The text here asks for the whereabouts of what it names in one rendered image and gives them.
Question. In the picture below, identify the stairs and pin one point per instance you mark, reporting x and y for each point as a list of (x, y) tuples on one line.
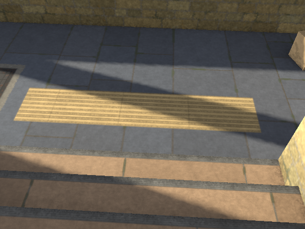
[(59, 188)]

